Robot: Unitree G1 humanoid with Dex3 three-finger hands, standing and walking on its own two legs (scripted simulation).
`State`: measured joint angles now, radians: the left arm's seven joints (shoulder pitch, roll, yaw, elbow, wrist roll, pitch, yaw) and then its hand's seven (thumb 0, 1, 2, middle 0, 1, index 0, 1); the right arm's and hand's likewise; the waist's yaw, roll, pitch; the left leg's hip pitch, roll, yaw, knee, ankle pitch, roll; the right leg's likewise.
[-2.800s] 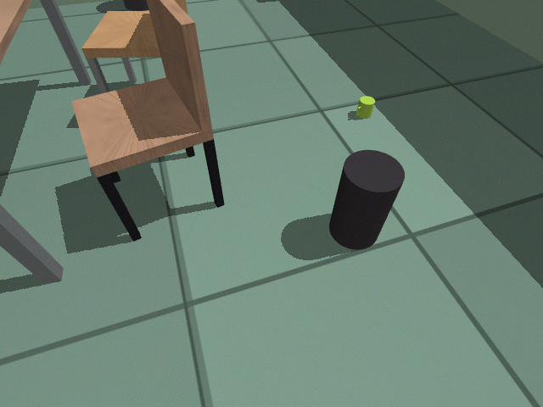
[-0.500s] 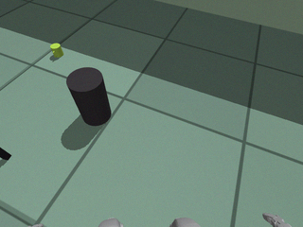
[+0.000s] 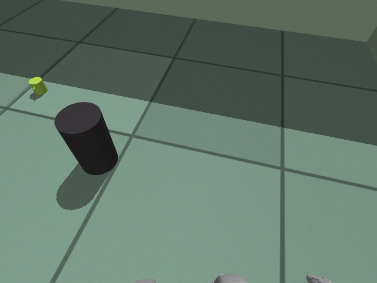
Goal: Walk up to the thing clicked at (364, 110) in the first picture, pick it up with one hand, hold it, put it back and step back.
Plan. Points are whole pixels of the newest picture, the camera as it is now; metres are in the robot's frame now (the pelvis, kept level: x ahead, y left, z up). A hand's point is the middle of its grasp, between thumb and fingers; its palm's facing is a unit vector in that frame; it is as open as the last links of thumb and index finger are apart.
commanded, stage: walk up
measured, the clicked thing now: (37, 87) +1.58 +1.14 -0.70
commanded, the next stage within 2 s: stand in 0.66 s
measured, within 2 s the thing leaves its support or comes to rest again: neither
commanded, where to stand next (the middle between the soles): +0.07 +0.01 m, yaw -1 degrees
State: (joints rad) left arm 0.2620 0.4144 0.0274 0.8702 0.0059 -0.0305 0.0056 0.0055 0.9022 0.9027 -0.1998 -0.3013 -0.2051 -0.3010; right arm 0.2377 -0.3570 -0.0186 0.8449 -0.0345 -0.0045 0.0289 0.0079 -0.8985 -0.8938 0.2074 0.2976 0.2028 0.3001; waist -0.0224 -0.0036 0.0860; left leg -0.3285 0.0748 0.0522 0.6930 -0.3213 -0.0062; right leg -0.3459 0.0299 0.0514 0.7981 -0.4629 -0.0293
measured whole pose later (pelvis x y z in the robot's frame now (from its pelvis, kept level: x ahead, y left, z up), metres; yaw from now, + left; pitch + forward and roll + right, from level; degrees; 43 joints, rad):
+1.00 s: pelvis +0.00 +0.01 +0.03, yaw -3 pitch -4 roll +0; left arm 0.07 0.35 -0.01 1.14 0.01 -0.02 0.00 0.00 0.90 0.90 -0.20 -0.30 -0.20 -0.30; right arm 0.07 -0.35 -0.01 1.13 -0.01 0.00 0.02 0.01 -0.90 -0.89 0.20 0.30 0.20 0.30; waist -0.02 0.00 0.06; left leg -0.12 0.04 0.07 0.34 -0.15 -0.01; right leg -0.12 0.01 0.09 0.35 -0.16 0.02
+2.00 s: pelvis +0.03 +0.02 +0.03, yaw -2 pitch -2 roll +0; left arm 0.09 0.35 -0.01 1.11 0.01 -0.01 0.00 0.00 0.90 0.90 -0.20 -0.30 -0.20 -0.30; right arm 0.08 -0.35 -0.01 1.13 -0.01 0.00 0.01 0.01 -0.90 -0.89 0.20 0.30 0.20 0.30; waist -0.02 -0.01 0.06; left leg -0.12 0.02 0.05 0.34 -0.18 0.00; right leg -0.11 -0.01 0.07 0.32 -0.18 0.03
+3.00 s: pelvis +0.03 +0.02 +0.03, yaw -1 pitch -2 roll +0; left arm 0.13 0.35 -0.01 1.11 0.02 -0.01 0.00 0.00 0.90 0.90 -0.20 -0.30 -0.20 -0.30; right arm 0.11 -0.35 -0.01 1.13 -0.01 0.00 0.01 0.01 -0.90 -0.89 0.20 0.30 0.20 0.30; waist -0.01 -0.01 0.06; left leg -0.12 0.01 0.04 0.33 -0.17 0.00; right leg -0.10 -0.02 0.07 0.33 -0.19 0.03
